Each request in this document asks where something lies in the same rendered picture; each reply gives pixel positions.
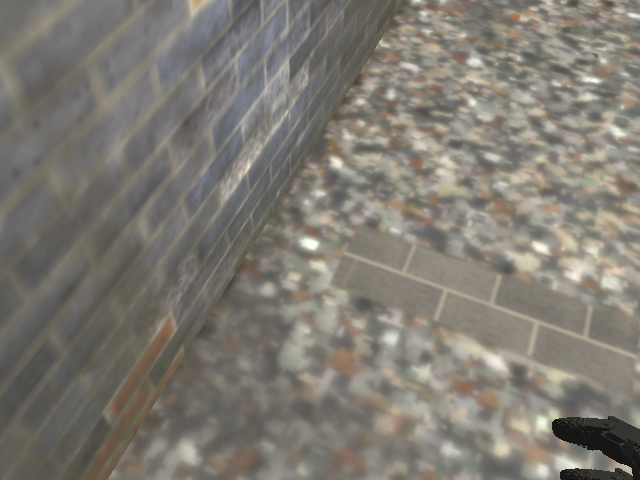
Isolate robot right hand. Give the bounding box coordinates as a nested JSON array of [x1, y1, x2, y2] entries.
[[552, 416, 640, 480]]

